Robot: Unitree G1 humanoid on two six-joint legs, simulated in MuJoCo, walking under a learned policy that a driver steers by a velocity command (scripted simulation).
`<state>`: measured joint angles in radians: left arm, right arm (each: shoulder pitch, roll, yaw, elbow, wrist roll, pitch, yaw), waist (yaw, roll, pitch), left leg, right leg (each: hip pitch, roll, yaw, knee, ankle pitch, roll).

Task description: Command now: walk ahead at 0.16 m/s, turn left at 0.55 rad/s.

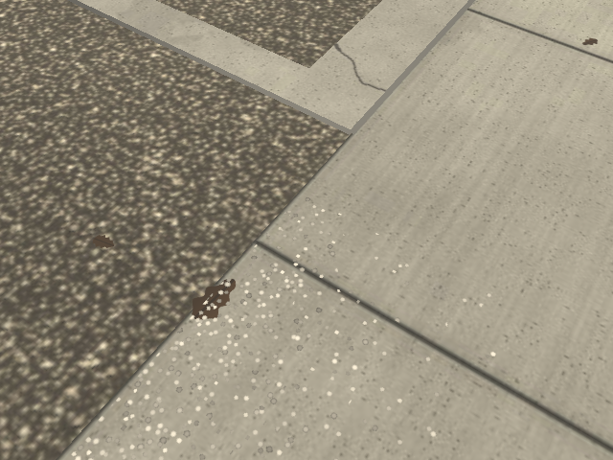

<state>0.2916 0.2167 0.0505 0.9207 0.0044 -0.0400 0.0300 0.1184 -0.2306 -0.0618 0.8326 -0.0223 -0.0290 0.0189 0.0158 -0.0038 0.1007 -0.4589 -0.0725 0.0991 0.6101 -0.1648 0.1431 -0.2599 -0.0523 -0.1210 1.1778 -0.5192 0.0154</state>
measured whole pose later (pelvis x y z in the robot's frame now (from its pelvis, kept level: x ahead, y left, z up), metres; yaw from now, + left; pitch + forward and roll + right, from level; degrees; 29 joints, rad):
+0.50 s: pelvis +0.07 -0.03 +0.02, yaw +15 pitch +1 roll -1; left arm 0.17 0.26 0.05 0.80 0.01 0.04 0.04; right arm 0.24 -0.27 -0.08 0.81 -0.03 0.03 -0.01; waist -0.04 0.01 0.02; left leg -0.31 -0.17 -0.17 0.41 -0.11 0.09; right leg -0.38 0.01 0.05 0.74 -0.40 0.01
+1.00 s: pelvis +0.06 -0.03 +0.02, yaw +2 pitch +2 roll +0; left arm 0.22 0.32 0.09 0.84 0.01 0.06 0.00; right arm 0.13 -0.30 -0.04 0.80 0.00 0.01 -0.05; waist 0.02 -0.02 0.06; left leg -0.23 -0.07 -0.07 0.48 -0.35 0.00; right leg -0.30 0.12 0.26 0.45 -0.16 0.00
